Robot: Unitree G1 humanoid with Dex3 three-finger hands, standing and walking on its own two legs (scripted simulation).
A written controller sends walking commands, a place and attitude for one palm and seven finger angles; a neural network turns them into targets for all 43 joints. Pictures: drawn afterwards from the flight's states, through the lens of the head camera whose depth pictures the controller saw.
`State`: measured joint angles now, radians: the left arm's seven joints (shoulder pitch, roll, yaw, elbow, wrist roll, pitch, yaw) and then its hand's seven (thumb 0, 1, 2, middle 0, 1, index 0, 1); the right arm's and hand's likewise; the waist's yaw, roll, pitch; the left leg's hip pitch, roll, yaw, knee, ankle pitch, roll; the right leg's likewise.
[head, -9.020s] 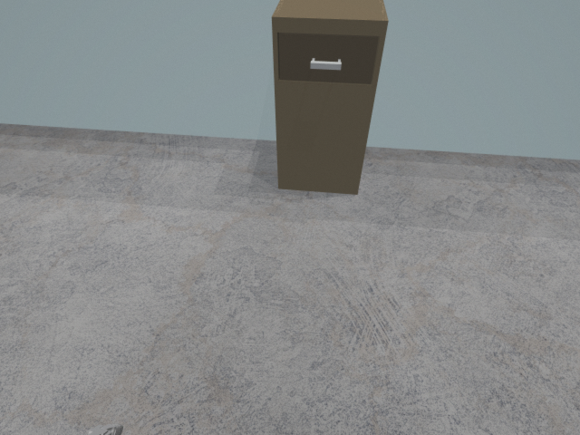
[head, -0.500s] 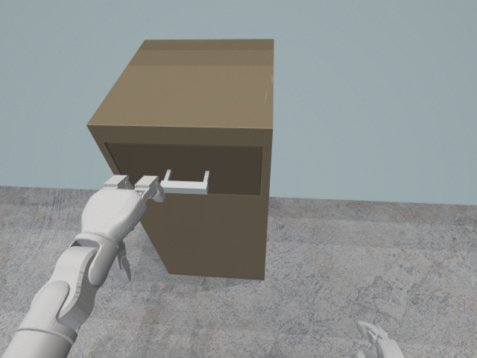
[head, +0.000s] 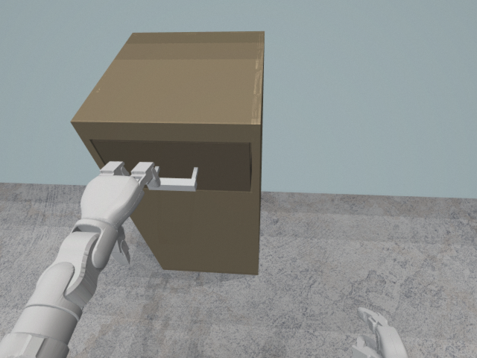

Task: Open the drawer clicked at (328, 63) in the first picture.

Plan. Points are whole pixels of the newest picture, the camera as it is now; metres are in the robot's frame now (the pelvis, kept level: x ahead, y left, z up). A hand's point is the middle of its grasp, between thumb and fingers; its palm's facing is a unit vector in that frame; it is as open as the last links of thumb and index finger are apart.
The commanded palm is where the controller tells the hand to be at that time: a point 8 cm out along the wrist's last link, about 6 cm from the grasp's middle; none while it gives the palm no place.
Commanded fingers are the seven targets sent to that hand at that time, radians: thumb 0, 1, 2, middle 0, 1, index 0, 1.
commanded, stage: move the hooked fingers above the handle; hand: left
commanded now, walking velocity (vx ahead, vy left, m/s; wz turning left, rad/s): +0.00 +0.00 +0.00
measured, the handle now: (174, 177) +0.52 +0.23 -0.07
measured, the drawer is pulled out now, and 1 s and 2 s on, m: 0.00 0.00 0.00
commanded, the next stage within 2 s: none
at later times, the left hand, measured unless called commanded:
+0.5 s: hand (140, 192) +0.39 +0.24 +0.03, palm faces +0.00 -0.03 -1.00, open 13.8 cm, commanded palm +0.37 +0.25 +0.08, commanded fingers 0.00 -0.50 0.30 -0.30 -1.20 -0.30 -1.20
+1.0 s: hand (149, 186) +0.44 +0.25 -0.01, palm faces -0.08 +0.00 -1.00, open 13.8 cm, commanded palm +0.43 +0.24 +0.05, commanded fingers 0.00 -0.50 0.30 -0.30 -1.20 -0.30 -1.20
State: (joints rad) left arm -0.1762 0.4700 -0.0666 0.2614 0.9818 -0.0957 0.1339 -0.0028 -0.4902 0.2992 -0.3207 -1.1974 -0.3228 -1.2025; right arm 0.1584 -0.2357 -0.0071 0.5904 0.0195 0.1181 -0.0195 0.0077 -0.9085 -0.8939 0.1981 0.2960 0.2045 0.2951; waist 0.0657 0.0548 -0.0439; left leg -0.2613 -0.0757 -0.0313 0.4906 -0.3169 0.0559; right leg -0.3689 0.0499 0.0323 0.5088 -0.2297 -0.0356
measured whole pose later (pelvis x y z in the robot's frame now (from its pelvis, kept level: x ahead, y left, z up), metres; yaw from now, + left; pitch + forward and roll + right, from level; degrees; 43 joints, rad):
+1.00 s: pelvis +0.00 +0.01 -0.03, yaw -1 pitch +17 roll -1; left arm -0.65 0.49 -0.04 0.95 1.07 -0.07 0.31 0.00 -0.49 0.30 -0.32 -1.20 -0.32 -1.20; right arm 0.31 -0.26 -0.05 0.64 0.00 0.15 -0.01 0.00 -0.91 -0.89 0.20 0.30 0.21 0.30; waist -0.06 0.05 -0.14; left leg -0.63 -0.07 0.00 0.73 -0.41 0.07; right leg -0.72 0.06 0.04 0.70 -0.29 -0.02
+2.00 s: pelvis -0.01 +0.01 -0.04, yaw -1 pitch +22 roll -2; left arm -0.79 0.48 -0.02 1.07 1.10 -0.09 0.40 0.00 -0.49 0.30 -0.39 -1.25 -0.36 -1.25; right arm 0.34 -0.27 -0.03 0.68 -0.03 0.15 0.00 0.00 -0.91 -0.89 0.20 0.30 0.21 0.30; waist -0.11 0.06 -0.18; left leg -0.78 -0.06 -0.02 0.85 -0.45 0.06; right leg -0.85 0.07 0.01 0.78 -0.31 -0.03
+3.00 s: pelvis +0.00 +0.01 -0.03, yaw -1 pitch +21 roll -2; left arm -0.75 0.49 -0.03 1.06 1.09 -0.12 0.35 0.00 -0.49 0.30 -0.32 -1.20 -0.32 -1.20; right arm 0.33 -0.25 -0.04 0.66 -0.02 0.16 0.00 0.00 -0.91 -0.89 0.20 0.30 0.21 0.30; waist -0.10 0.05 -0.16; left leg -0.72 -0.06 -0.01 0.81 -0.45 0.07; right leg -0.80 0.07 0.02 0.74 -0.31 -0.02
